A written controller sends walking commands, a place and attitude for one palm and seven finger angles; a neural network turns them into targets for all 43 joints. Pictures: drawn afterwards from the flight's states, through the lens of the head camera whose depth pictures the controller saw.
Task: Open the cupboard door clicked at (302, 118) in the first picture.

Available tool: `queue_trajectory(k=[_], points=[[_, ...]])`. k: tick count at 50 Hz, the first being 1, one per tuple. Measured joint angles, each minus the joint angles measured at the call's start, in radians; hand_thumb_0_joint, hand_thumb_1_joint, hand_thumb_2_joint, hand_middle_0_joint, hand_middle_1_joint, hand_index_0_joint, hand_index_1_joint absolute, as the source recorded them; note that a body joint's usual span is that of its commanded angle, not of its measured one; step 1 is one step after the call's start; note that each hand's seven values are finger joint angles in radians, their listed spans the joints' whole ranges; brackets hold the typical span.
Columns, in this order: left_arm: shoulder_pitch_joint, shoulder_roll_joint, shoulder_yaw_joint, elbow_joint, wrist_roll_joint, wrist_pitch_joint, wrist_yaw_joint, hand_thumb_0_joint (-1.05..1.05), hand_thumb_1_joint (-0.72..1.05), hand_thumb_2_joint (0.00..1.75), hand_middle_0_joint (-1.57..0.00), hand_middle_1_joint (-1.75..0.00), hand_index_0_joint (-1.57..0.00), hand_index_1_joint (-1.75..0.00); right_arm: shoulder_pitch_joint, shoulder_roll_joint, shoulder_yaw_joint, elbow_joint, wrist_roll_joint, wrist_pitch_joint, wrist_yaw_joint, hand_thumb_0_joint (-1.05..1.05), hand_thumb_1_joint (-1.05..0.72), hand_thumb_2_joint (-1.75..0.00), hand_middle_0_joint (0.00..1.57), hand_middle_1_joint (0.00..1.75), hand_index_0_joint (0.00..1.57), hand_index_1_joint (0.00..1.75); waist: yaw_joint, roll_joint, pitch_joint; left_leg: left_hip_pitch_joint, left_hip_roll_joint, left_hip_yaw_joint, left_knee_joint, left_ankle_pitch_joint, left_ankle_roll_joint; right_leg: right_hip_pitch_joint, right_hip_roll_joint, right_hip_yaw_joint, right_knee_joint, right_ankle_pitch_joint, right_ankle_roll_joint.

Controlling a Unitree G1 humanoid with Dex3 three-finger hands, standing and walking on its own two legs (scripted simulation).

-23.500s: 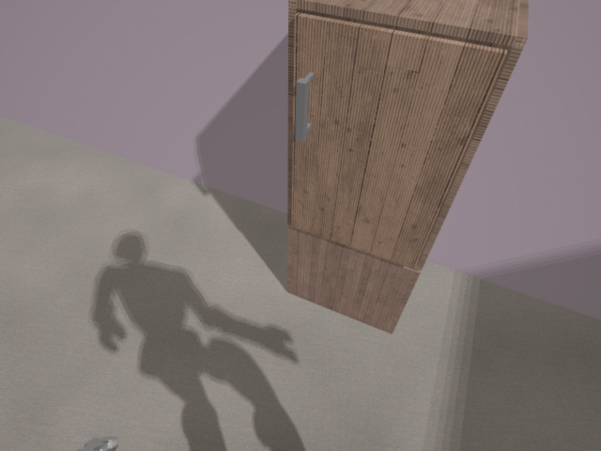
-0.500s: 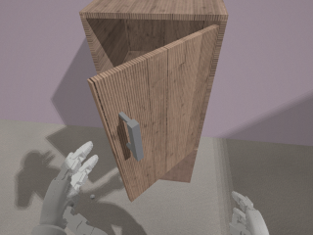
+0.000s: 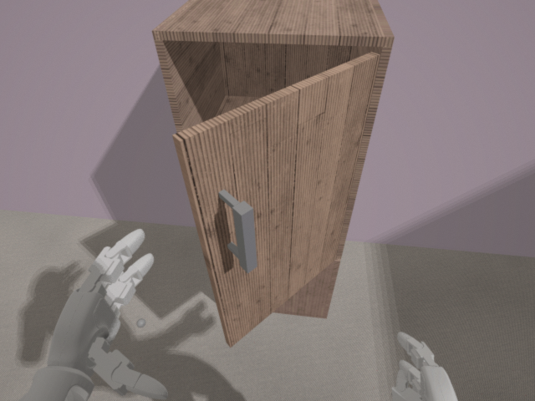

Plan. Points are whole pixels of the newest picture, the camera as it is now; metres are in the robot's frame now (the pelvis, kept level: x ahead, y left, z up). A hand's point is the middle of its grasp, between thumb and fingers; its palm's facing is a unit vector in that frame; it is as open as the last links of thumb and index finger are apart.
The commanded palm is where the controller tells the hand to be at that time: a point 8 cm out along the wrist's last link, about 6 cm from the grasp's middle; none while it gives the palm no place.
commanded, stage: draw the hand back to the body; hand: left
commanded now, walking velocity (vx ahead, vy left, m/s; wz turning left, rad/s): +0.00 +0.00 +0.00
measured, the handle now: (237, 232) +0.34 +0.08 +0.10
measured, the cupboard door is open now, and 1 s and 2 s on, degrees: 48 48 48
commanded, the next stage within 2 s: step back with the hand held close in 1.24 s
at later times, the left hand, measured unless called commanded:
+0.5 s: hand (83, 292) +0.21 +0.24 +0.14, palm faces +0.30 -0.90 -0.33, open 13.4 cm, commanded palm +0.17 +0.28 +0.17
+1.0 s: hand (54, 250) +0.23 +0.27 +0.18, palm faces +0.42 -0.82 -0.38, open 7.9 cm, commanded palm +0.19 +0.30 +0.20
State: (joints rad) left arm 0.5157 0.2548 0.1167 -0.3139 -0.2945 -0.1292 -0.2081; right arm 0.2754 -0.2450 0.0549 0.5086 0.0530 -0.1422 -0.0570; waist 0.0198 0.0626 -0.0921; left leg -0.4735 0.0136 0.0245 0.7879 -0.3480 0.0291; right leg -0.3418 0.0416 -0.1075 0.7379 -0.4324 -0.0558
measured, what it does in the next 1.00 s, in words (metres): stands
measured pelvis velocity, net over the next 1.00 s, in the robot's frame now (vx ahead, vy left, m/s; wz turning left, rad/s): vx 0.03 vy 0.01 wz -0.03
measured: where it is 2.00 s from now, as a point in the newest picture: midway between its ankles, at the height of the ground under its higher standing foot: outside the picture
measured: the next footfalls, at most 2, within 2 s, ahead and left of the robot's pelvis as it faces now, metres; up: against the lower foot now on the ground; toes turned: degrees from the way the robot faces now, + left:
none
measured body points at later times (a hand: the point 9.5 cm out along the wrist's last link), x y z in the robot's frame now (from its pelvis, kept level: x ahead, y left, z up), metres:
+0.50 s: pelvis +0.02 +0.02 +0.03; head +0.00 +0.00 +0.48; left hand +0.18 +0.28 +0.16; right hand +0.20 -0.20 -0.05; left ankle +0.04 +0.10 -0.71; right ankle -0.02 -0.08 -0.71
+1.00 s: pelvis +0.03 +0.01 +0.03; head +0.01 -0.01 +0.48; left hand +0.21 +0.31 +0.20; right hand +0.22 -0.22 -0.05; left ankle +0.04 +0.10 -0.71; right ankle -0.02 -0.08 -0.71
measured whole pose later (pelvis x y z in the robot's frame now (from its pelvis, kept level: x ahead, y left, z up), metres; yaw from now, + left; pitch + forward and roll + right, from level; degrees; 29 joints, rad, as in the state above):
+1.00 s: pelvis +0.03 +0.01 +0.03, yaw -2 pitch -4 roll +0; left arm 0.45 0.35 0.33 -0.36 -0.08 -0.06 0.12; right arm 0.18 -0.24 0.02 0.63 0.01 -0.06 -0.05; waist 0.07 0.05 0.00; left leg -0.12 -0.01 0.07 0.41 -0.22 0.04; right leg 0.00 0.03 -0.05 0.35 -0.28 -0.04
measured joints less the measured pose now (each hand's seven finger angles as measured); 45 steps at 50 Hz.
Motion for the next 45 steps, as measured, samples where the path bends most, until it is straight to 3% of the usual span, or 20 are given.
queue_trajectory(k=[9,12,15,22,28,45], points=[[-0.03,0.022,0.032,-0.038,-0.015,0.041,-0.029,-0.01,-0.47,0.32,-0.15,-0.3,-0.15,-0.3,-0.024,-0.007,0.005,0.016,0.003,-0.046,-0.011,0.02,-0.91,-0.9,0.2,0.3,0.2,0.3,0.016,-0.005,0.014,0.039,-0.009,-0.006,-0.037,0.017,0.008,0.046,-0.006,-0.005,-0.047,0.021,0.008],[-0.027,0.047,0.024,-0.071,0.079,0.058,0.091,-0.01,-0.41,0.34,-0.16,-0.3,-0.15,-0.3,-0.04,0.005,0.008,0.03,-0.014,-0.033,-0.026,0.01,-0.91,-0.9,0.2,0.3,0.2,0.3,0.026,-0.009,0.029,0.083,-0.006,0.003,-0.079,0.031,0.01,0.089,-0.001,0.005,-0.096,0.044,0.007],[0.001,0.042,0.024,-0.093,0.14,0.069,0.194,-0.01,-0.34,0.37,-0.16,-0.3,-0.16,-0.3,-0.052,0.018,0.012,0.036,-0.024,-0.01,-0.03,0.01,-0.91,-0.9,0.2,0.3,0.2,0.3,0.025,-0.015,0.046,0.13,-0.007,0.011,-0.136,0.054,0.01,0.134,0.0,0.015,-0.157,0.072,0.012],[0.019,0.051,0.026,-0.085,0.211,0.09,0.301,-0.01,-0.12,0.46,-0.17,-0.3,-0.17,-0.3,-0.062,0.02,0.015,0.071,-0.043,0.02,-0.028,0.01,-0.9,-0.9,0.2,0.3,0.21,0.3,0.039,-0.017,0.087,0.227,-0.021,0.024,-0.252,0.097,0.017,0.226,-0.009,0.031,-0.271,0.12,0.021],[0.001,0.069,0.07,-0.088,0.225,0.081,0.33,0.0,0.08,0.55,-0.18,-0.3,-0.17,-0.3,-0.07,0.018,0.009,0.104,-0.049,0.036,-0.019,0.01,-0.9,-0.9,0.2,0.3,0.21,0.3,0.045,-0.013,0.096,0.289,-0.033,0.036,-0.32,0.114,0.022,0.281,-0.019,0.043,-0.329,0.136,0.028],[-0.054,0.11,0.198,-0.064,0.214,0.078,0.327,0.01,0.67,0.8,-0.2,-0.3,-0.2,-0.3,-0.087,0.006,-0.026,0.121,-0.046,0.074,-0.001,0.01,-0.91,-0.9,0.2,0.3,0.2,0.3,0.048,-0.019,0.093,0.348,-0.028,0.047,-0.373,0.117,0.012,0.338,-0.012,0.059,-0.389,0.147,0.021]])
